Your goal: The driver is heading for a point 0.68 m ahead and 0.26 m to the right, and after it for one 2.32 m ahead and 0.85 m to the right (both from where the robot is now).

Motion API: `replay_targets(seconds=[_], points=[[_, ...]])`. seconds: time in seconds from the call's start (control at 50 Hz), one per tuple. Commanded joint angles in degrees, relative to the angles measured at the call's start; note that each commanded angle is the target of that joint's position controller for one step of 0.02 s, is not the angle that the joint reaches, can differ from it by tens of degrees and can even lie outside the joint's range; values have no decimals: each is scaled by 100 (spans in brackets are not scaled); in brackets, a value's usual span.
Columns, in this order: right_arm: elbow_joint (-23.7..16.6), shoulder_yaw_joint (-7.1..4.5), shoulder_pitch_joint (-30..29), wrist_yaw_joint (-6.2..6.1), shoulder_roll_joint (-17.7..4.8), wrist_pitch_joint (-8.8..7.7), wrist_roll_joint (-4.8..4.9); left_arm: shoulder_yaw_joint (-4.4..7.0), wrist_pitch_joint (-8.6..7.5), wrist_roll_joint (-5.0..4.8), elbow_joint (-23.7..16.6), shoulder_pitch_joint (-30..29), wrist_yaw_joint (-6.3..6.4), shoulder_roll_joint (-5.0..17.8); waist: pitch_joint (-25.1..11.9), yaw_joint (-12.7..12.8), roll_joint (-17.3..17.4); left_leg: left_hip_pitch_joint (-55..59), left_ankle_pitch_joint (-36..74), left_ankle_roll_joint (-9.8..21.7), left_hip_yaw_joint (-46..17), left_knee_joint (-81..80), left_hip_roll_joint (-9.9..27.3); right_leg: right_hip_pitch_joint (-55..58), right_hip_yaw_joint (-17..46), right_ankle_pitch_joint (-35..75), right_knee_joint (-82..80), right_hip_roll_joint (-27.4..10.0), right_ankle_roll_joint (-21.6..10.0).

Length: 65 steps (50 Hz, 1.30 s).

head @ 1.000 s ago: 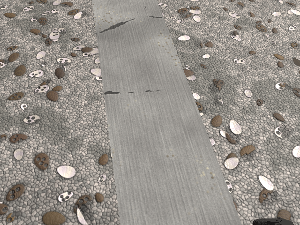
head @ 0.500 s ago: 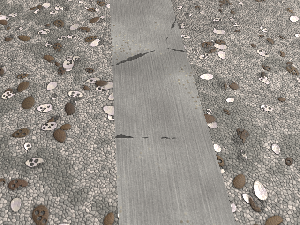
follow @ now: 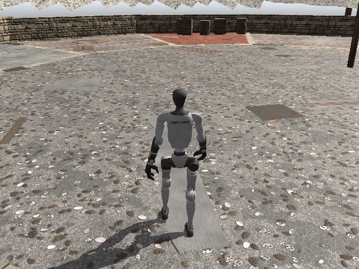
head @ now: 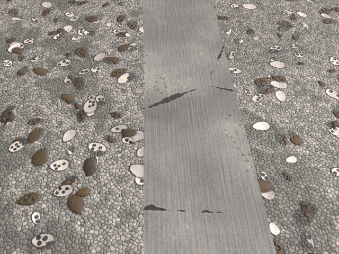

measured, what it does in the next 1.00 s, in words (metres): walks ahead, turning right: left foot, then right foot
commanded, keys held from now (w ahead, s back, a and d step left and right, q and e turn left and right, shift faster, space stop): w+e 0.68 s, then e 0.32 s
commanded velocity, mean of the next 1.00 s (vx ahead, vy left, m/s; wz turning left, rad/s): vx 0.43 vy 0.00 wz -0.56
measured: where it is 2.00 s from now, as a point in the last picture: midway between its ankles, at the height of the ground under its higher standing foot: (227, 240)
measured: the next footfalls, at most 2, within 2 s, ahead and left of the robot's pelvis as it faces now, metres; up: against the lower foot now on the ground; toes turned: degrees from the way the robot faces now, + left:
left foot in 0.08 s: +0.20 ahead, +0.12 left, +0.00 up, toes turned -4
right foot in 0.60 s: +0.41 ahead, -0.15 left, +0.00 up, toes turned -26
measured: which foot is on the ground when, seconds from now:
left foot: up 0.00-0.06, down 0.08-0.62, up 0.64-1.00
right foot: down 0.00-0.08, up 0.10-0.58, down 0.60-1.00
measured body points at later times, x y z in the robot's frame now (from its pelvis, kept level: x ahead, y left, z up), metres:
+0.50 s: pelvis +0.24 +0.01 +0.00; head +0.27 +0.00 +0.44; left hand +0.50 +0.17 -0.11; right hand +0.14 -0.24 -0.14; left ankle +0.16 +0.13 -0.74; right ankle +0.34 -0.15 -0.70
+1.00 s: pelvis +0.45 -0.11 +0.00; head +0.48 -0.15 +0.44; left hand +0.64 +0.11 -0.12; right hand +0.44 -0.41 -0.12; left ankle +0.63 -0.06 -0.69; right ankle +0.37 -0.13 -0.74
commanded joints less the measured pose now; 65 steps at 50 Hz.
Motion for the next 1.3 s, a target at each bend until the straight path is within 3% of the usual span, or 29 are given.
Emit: replay_targets(seconds=[0.02,0.06,0.08,0.1,0.12,0.14,0.2,0.28,0.36,0.5,0.56,0.6,0.62,0.64,0.66,0.7,0.72,0.76,0.82,0.96,1.04,1.1,1.12,1.14,1.16,1.18,1.2,1.24,1.3], points=[[-419,-170,-83,-61,-635,-151,36,272,-31,40,-374,-145,65,1106,-97,-358,-720,867,-328,91,73,-381,-246,-415,1289,2309,95,-1491,-655],[-121,-290,971,-148,-885,-279,-23,278,-44,8,-455,-323,56,1078,-542,-848,-375,2398,-466,312,-1,-1030,-239,-799,1151,2335,1273,-1118,-442],[-59,-410,1848,-234,-1330,-349,-170,191,-89,-57,-655,-408,28,746,-1291,-1204,333,3578,-1416,621,-1163,-1322,943,-1414,713,1446,2809,-683,-276],[-74,-538,2016,-271,-1845,-254,-217,91,-75,-199,-862,63,36,254,-1694,-987,1514,4657,-2242,1128,-3334,-1948,2235,-3106,-27,-1484,4213,135,-106],[-80,-513,1768,-257,-1500,-159,-132,171,34,-37,-734,154,79,737,-1368,-811,995,4157,-2882,1336,-3822,-2078,2264,-3603,22,-1548,4951,-273,-169],[-188,-380,1389,-224,-943,-157,-85,211,82,34,-682,-147,41,842,-698,-735,284,3537,-2767,1220,-3008,-2131,1926,-3627,128,-996,5071,-544,-180],[-93,-281,1173,-221,-558,-262,-27,201,205,140,-741,-496,-116,630,-167,-531,472,2653,-708,898,-1142,-2403,1219,-3281,7,-265,4739,-898,36],[98,-344,1493,-193,-653,-403,64,169,348,151,-976,-981,-228,519,-191,-487,347,2749,541,997,-304,-2530,1192,-3619,-97,279,4750,-971,205],[257,-372,1738,-176,-662,-386,35,105,366,148,-1273,-1735,-313,464,46,-591,287,2845,875,1041,355,-2642,1124,-3968,-242,940,3982,-1027,304],[510,-460,2159,-219,-921,-284,27,-16,324,188,-1715,-2774,-409,424,301,-817,280,3348,1710,858,1172,-2327,1250,-3295,-947,961,2159,-840,-94],[598,-514,2226,-263,-1167,-153,17,55,314,225,-1653,-2342,-327,557,-72,-555,423,3690,4202,750,1507,-1033,1278,-2396,-1275,91,1851,-302,-460],[523,-516,2151,-260,-1228,-61,33,247,218,281,-1150,-718,-190,865,-1018,166,87,2865,3665,562,1685,1360,1128,-280,-1020,164,1236,-25,-826],[184,-398,2265,-196,-743,-87,92,440,222,310,-1080,-208,-89,1528,-1684,215,-907,833,535,281,1686,3294,675,1526,1175,-777,1002,-1542,-1345],[-183,-421,1961,-125,-742,-149,40,525,273,107,-1237,-339,-54,1947,-2045,47,-1403,-746,-2738,38,736,4679,-378,2146,4020,-108,95,-2615,-1951],[-316,-455,1293,-107,-949,-179,6,502,323,36,-1165,-333,-9,1796,-1424,197,-585,-1332,-2211,92,32,4755,-59,1857,3262,553,-17,-2420,-1831],[-205,-387,1421,-126,-763,-247,75,342,266,5,-1118,-895,64,1209,-302,-355,-172,-856,-1491,127,54,3795,343,286,1844,2393,-25,-1949,-1419],[-171,-391,1550,-148,-759,-159,-24,288,221,-35,-1143,-1123,82,1060,-165,-591,-188,-445,-1525,55,24,3522,392,-237,1412,3398,8,-1676,-1299],[-101,-392,1809,-146,-703,53,-112,234,119,-50,-1193,-1231,43,955,-360,-788,-219,64,-1566,-68,70,3268,311,-631,958,4756,113,-1435,-1222],[-226,-364,1595,-141,-578,182,-65,291,92,-32,-1133,-999,32,1155,-506,-766,-333,10,-1147,-154,165,2763,157,-740,737,5297,197,-1206,-1128],[-632,-295,426,-170,-659,208,7,306,282,-18,-1067,-406,147,1185,-465,-278,-615,-342,-389,-85,29,1402,-119,-143,1214,4959,573,-1148,-769],[-710,-281,287,-219,-798,137,64,339,388,52,-1119,-386,195,1253,-360,-220,-675,-42,-764,76,-122,621,-368,138,1687,5044,1075,-1197,-697],[-537,-313,1037,-301,-921,30,48,345,378,-4,-1277,-934,188,1301,-404,-714,-693,1450,-282,325,-114,-888,-512,-352,1853,4462,1746,-821,-291],[-475,-362,1488,-358,-1135,-49,-18,278,315,-94,-1407,-1007,168,1112,-789,-881,-247,2531,1018,553,-663,-1245,207,-799,1621,3639,2582,-528,-40],[-649,-450,1404,-398,-1666,-3,26,198,305,-197,-1518,-327,187,717,-1391,-526,1096,3691,4040,1371,-2397,-1071,1930,-1857,677,-359,4129,437,245],[-580,-413,1550,-342,-1360,110,185,266,408,30,-1337,29,240,1060,-1784,-455,1133,3401,4768,1979,-3168,-1058,2380,-2092,317,-2456,4963,565,276],[-635,-318,1372,-297,-1018,143,187,297,474,133,-1177,-79,235,1144,-1258,-406,387,2988,4152,1960,-2636,-1145,2067,-2231,532,-2142,5388,364,312],[-649,-253,1077,-296,-766,167,162,280,527,148,-1141,-367,193,1088,-838,-389,113,2561,3226,1737,-1975,-1273,1643,-2274,498,-1778,5352,212,370],[-644,-213,714,-323,-721,203,61,234,656,73,-1194,-590,101,945,-481,-297,576,2001,1934,1359,-1200,-1621,1000,-2106,434,-1274,4910,53,503],[-506,-199,754,-274,-708,169,19,126,720,18,-1122,-626,50,772,-613,-323,639,1824,1597,1290,-793,-1695,735,-1645,254,-1122,4051,96,589]])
